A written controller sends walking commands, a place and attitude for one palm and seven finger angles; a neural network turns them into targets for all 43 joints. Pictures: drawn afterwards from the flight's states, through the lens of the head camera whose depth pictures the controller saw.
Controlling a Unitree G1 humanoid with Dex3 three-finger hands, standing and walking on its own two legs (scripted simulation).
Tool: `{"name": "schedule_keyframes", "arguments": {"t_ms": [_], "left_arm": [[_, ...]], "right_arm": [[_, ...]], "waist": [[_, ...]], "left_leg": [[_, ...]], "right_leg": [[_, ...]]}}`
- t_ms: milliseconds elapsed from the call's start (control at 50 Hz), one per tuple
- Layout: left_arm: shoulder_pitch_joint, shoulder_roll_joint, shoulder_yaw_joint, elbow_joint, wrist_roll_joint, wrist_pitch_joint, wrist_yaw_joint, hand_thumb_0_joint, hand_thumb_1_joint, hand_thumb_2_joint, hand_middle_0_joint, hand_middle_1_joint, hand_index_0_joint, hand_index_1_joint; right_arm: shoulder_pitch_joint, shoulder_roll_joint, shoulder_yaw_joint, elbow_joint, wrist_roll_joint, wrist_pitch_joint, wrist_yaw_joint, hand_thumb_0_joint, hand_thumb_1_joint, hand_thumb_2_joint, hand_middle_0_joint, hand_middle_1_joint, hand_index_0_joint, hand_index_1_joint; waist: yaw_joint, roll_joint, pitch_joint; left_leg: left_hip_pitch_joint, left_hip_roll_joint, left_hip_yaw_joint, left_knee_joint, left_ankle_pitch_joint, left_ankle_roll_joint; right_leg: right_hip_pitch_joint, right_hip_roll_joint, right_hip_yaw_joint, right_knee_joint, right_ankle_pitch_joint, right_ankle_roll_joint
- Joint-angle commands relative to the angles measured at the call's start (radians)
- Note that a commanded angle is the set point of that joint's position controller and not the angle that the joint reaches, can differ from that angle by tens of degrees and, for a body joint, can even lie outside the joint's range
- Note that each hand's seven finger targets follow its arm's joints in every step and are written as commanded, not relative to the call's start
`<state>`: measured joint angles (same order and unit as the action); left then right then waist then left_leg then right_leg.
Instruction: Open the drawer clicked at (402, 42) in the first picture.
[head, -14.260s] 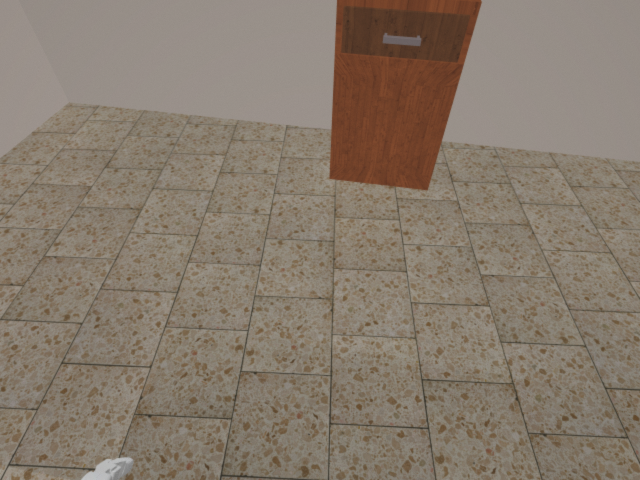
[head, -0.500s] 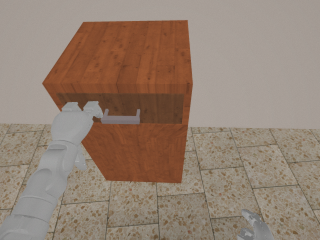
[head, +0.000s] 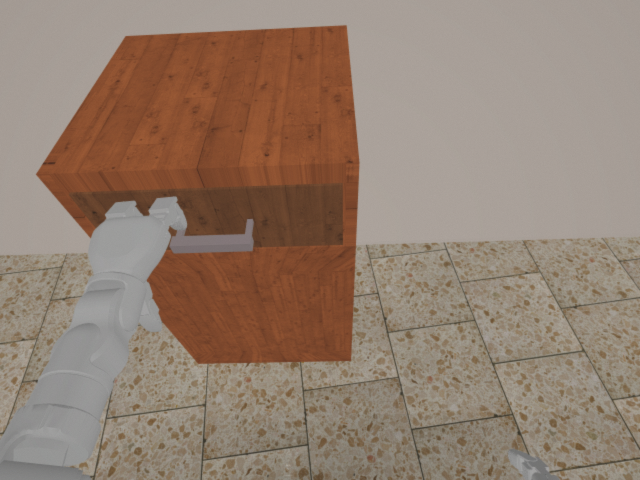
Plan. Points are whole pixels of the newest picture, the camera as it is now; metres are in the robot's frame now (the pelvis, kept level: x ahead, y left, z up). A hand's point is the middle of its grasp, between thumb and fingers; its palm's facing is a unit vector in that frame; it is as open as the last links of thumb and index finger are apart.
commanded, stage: move the hooked fingers above the handle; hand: left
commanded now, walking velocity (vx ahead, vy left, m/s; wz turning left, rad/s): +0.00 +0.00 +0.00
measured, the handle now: (214, 234) +0.49 +0.23 -0.05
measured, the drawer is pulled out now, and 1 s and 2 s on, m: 0.00 0.00 0.00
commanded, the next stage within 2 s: none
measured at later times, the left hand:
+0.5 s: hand (187, 243) +0.43 +0.24 +0.01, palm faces -0.07 -0.02 -1.00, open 13.8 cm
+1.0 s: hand (200, 232) +0.45 +0.22 +0.02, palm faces -0.05 -0.01 -1.00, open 13.6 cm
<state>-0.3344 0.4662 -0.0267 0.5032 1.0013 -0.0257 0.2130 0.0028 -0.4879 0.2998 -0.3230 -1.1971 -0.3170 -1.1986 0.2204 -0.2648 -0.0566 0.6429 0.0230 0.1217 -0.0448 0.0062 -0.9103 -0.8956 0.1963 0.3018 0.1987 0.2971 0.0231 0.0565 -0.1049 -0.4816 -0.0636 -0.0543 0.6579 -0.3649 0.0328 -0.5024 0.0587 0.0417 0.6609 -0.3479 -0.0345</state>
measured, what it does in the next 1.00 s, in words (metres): stands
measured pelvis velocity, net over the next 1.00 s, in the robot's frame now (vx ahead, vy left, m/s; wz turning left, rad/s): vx -0.04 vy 0.01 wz -0.03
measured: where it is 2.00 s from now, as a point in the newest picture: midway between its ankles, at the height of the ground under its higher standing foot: outside the picture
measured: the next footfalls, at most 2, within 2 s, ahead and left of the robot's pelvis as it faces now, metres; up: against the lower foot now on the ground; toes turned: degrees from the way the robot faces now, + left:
none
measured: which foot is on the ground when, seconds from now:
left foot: down 0.00-1.00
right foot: down 0.00-1.00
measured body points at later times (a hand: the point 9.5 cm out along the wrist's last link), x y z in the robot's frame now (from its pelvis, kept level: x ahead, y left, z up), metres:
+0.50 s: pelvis -0.01 +0.02 -0.01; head +0.06 +0.01 +0.43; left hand +0.43 +0.24 +0.07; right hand +0.03 -0.25 -0.15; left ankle -0.03 +0.10 -0.72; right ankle -0.02 -0.10 -0.72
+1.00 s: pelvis -0.04 +0.01 -0.02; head +0.05 +0.01 +0.42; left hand +0.45 +0.22 +0.07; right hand -0.02 -0.26 -0.15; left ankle -0.03 +0.10 -0.72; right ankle -0.02 -0.10 -0.72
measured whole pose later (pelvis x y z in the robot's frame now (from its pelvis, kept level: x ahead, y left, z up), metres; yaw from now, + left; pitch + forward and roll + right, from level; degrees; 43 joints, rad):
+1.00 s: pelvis -0.04 +0.01 -0.02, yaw -2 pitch +17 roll -1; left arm -0.85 0.48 -0.04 1.15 1.09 -0.01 0.35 0.00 -0.49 0.30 -0.34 -1.20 -0.36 -1.23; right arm 0.34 -0.26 -0.01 0.67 0.01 0.11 -0.03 0.00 -0.91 -0.90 0.20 0.30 0.20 0.30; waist -0.13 0.05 -0.14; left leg -0.73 -0.06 -0.03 0.80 -0.36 0.05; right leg -0.74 0.07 0.05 0.76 -0.32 -0.01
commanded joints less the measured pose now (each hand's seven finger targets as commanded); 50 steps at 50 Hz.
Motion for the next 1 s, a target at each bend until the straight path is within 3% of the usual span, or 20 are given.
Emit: {"name": "schedule_keyframes", "arguments": {"t_ms": [0, 60, 120, 140, 180, 240, 280, 320, 380, 460, 520, 580, 620, 700, 800, 860, 880, 900, 960, 980], "left_arm": [[-0.369, 0.195, 0.048, -0.112, 0.001, 0.005, 0.023, 0.000, -0.500, 0.300, -0.300, -1.200, -0.300, -1.200], [-0.493, 0.216, 0.049, -0.097, 0.025, -0.025, 0.031, 0.000, -0.500, 0.300, -0.300, -1.200, -0.300, -1.200], [-0.543, 0.271, 0.103, -0.071, 0.048, -0.056, 0.066, 0.000, -0.500, 0.300, -0.300, -1.200, -0.300, -1.200], [-0.570, 0.240, 0.076, -0.045, 0.053, -0.058, 0.079, 0.000, -0.500, 0.300, -0.300, -1.200, -0.300, -1.200], [-0.608, 0.224, 0.068, 0.015, 0.061, -0.057, 0.104, 0.000, -0.500, 0.300, -0.300, -1.200, -0.300, -1.200], [-0.619, 0.219, 0.068, 0.087, 0.071, -0.034, 0.135, 0.000, -0.500, 0.300, -0.300, -1.200, -0.300, -1.200], [-0.626, 0.175, 0.033, 0.158, 0.066, -0.007, 0.139, 0.000, -0.500, 0.300, -0.300, -1.200, -0.300, -1.200], [-0.639, 0.207, 0.052, 0.225, 0.067, 0.015, 0.135, 0.000, -0.500, 0.300, -0.300, -1.200, -0.300, -1.200], [-0.744, 0.167, -0.003, 0.225, 0.068, 0.015, 0.122, 0.000, -0.500, 0.300, -0.300, -1.200, -0.300, -1.200], [-0.836, 0.175, 0.002, 0.218, 0.069, -0.033, 0.129, 0.000, -0.500, 0.300, -0.300, -1.200, -0.300, -1.200], [-0.877, 0.246, 0.063, 0.250, 0.082, -0.054, 0.162, 0.000, -0.500, 0.300, -0.300, -1.200, -0.300, -1.200], [-0.846, 0.269, 0.083, 0.346, 0.101, -0.025, 0.201, 0.000, -0.500, 0.300, -0.300, -1.200, -0.300, -1.200], [-0.891, 0.257, 0.073, 0.383, 0.109, 0.004, 0.223, 0.000, -0.500, 0.300, -0.300, -1.200, -0.300, -1.200], [-0.944, 0.296, 0.085, 0.397, 0.113, 0.058, 0.249, 0.000, -0.500, 0.300, -0.300, -1.200, -0.300, -1.200], [-0.942, 0.306, 0.068, 0.459, 0.102, 0.089, 0.225, 0.000, -0.500, 0.300, -0.300, -1.200, -0.300, -1.200], [-0.949, 0.327, 0.062, 0.503, 0.089, 0.087, 0.193, 0.000, -0.500, 0.300, -0.300, -1.200, -0.300, -1.200], [-0.968, 0.331, 0.059, 0.495, 0.083, 0.078, 0.184, 0.000, -0.500, 0.300, -0.300, -1.200, -0.300, -1.200], [-0.949, 0.374, 0.089, 0.499, 0.081, 0.070, 0.176, 0.000, -0.500, 0.300, -0.300, -1.200, -0.300, -1.200], [-0.957, 0.375, 0.077, 0.498, 0.082, 0.039, 0.157, 0.000, -0.500, 0.300, -0.300, -1.200, -0.300, -1.200], [-0.943, 0.390, 0.087, 0.495, 0.084, 0.028, 0.154, 0.000, -0.500, 0.300, -0.300, -1.200, -0.300, -1.200]], "right_arm": [[0.004, -0.118, -0.038, -0.115, -0.005, -0.028, -0.017, 0.000, -0.900, -0.900, 0.200, 0.300, 0.200, 0.300], [0.017, -0.114, -0.037, -0.109, -0.008, -0.024, -0.020, 0.000, -0.900, -0.900, 0.200, 0.300, 0.200, 0.300], [0.040, -0.113, -0.039, -0.102, -0.015, -0.022, -0.021, 0.000, -0.900, -0.900, 0.200, 0.300, 0.200, 0.300], [0.046, -0.107, -0.038, -0.101, -0.014, -0.022, -0.018, 0.000, -0.900, -0.900, 0.200, 0.300, 0.200, 0.300], [0.062, -0.106, -0.041, -0.090, -0.015, -0.026, -0.014, 0.000, -0.900, -0.900, 0.200, 0.300, 0.200, 0.300], [0.087, -0.110, -0.043, -0.085, -0.018, -0.024, -0.002, 0.000, -0.900, -0.900, 0.200, 0.300, 0.200, 0.300], [0.103, -0.114, -0.046, -0.077, -0.017, -0.021, 0.007, 0.000, -0.900, -0.900, 0.200, 0.300, 0.200, 0.300], [0.119, -0.125, -0.046, -0.074, -0.018, -0.015, 0.007, 0.000, -0.900, -0.900, 0.200, 0.300, 0.200, 0.300], [0.148, -0.131, -0.049, -0.069, -0.017, -0.015, 0.008, 0.000, -0.900, -0.900, 0.200, 0.300, 0.200, 0.300], [0.185, -0.132, -0.056, -0.054, -0.023, -0.020, 0.006, 0.000, -0.900, -0.900, 0.200, 0.300, 0.200, 0.300], [0.205, -0.136, -0.054, -0.035, -0.034, -0.022, 0.005, 0.000, -0.900, -0.900, 0.200, 0.300, 0.200, 0.300], [0.214, -0.140, -0.046, -0.026, -0.038, -0.019, 0.016, 0.000, -0.900, -0.900, 0.200, 0.300, 0.200, 0.300], [0.225, -0.145, -0.047, -0.015, -0.041, -0.019, 0.024, 0.000, -0.900, -0.900, 0.200, 0.300, 0.200, 0.300], [0.237, -0.155, -0.048, -0.012, -0.038, -0.016, 0.028, 0.000, -0.900, -0.900, 0.200, 0.300, 0.200, 0.300], [0.218, -0.156, -0.035, -0.019, -0.029, -0.013, 0.020, 0.000, -0.900, -0.900, 0.200, 0.300, 0.200, 0.300], [0.214, -0.156, -0.025, -0.030, -0.017, -0.017, 0.007, 0.000, -0.900, -0.900, 0.200, 0.300, 0.200, 0.300], [0.213, -0.157, -0.023, -0.034, -0.018, -0.022, 0.001, 0.000, -0.900, -0.900, 0.200, 0.300, 0.200, 0.300], [0.216, -0.159, -0.020, -0.036, -0.017, -0.024, -0.002, 0.000, -0.900, -0.900, 0.200, 0.300, 0.200, 0.300], [0.216, -0.158, -0.017, -0.046, -0.014, -0.033, -0.015, 0.000, -0.900, -0.900, 0.200, 0.300, 0.200, 0.300], [0.217, -0.158, -0.016, -0.048, -0.014, -0.036, -0.016, 0.000, -0.900, -0.900, 0.200, 0.300, 0.200, 0.300]], "waist": [[-0.033, -0.104, -0.295], [-0.041, -0.070, -0.301], [-0.026, -0.014, -0.350], [-0.039, 0.002, -0.343], [-0.050, -0.004, -0.326], [-0.044, 0.016, -0.376], [-0.059, -0.019, -0.364], [-0.065, -0.075, -0.361], [-0.093, -0.058, -0.385], [-0.110, -0.010, -0.422], [-0.110, 0.004, -0.428], [-0.102, 0.034, -0.398], [-0.122, 0.019, -0.393], [-0.129, -0.004, -0.453], [-0.130, -0.003, -0.401], [-0.141, -0.044, -0.349], [-0.148, -0.046, -0.352], [-0.134, -0.059, -0.361], [-0.150, -0.068, -0.349], [-0.139, -0.052, -0.349]], "left_leg": [[0.091, 0.004, 0.057, -0.026, 0.411, 0.018], [0.098, 0.006, 0.049, -0.018, 0.399, 0.018], [0.107, 0.007, 0.036, -0.003, 0.434, 0.010], [0.109, 0.009, 0.034, 0.003, 0.425, 0.010], [0.092, 0.015, 0.033, 0.011, 0.406, 0.005], [0.094, 0.020, 0.026, 0.019, 0.437, -0.006], [0.090, 0.027, 0.028, 0.022, 0.433, -0.006], [0.051, 0.027, 0.029, 0.020, 0.413, -0.001], [0.070, 0.032, 0.029, 0.026, 0.401, 0.006], [0.115, 0.040, 0.010, 0.043, 0.424, 0.004], [0.072, 0.038, 0.010, 0.063, 0.437, 0.003], [0.015, 0.036, 0.017, 0.072, 0.417, -0.003], [-0.005, 0.039, 0.014, 0.080, 0.423, -0.005], [-0.012, 0.035, 0.025, 0.075, 0.370, 0.004], [-0.051, 0.031, 0.037, 0.046, 0.260, 0.014], [-0.104, 0.028, 0.040, 0.031, 0.169, 0.024], [-0.110, 0.028, 0.045, 0.028, 0.150, 0.028], [-0.125, 0.026, 0.046, 0.028, 0.145, 0.030], [-0.144, 0.025, 0.051, 0.035, 0.114, 0.034], [-0.157, 0.023, 0.053, 0.038, 0.108, 0.033]], "right_leg": [[0.210, -0.028, -0.015, -0.049, 0.456, -0.001], [0.165, -0.026, -0.017, -0.040, 0.408, -0.008], [0.143, -0.020, -0.025, -0.016, 0.380, -0.019], [0.112, -0.019, -0.029, -0.013, 0.364, -0.018], [0.064, -0.014, -0.038, -0.005, 0.328, -0.020], [0.049, -0.009, -0.050, 0.016, 0.319, -0.025], [0.026, -0.005, -0.056, 0.011, 0.309, -0.022], [0.049, -0.003, -0.053, 0.008, 0.312, -0.020], [0.026, -0.006, -0.046, 0.001, 0.307, -0.015], [-0.027, -0.001, -0.048, 0.012, 0.278, -0.018], [-0.039, 0.001, -0.048, 0.032, 0.289, -0.021], [-0.075, 0.006, -0.056, 0.051, 0.266, -0.025], [-0.093, 0.008, -0.066, 0.059, 0.262, -0.026], [-0.054, 0.006, -0.056, 0.047, 0.257, -0.017], [-0.036, 0.001, -0.047, 0.013, 0.190, -0.011], [-0.025, -0.005, -0.036, -0.008, 0.132, -0.005], [-0.017, -0.008, -0.030, -0.014, 0.123, -0.002], [0.007, -0.010, -0.025, -0.014, 0.125, 0.000], [-0.003, -0.013, -0.016, -0.019, 0.110, 0.005], [-0.003, -0.014, -0.014, -0.015, 0.102, 0.004]]}}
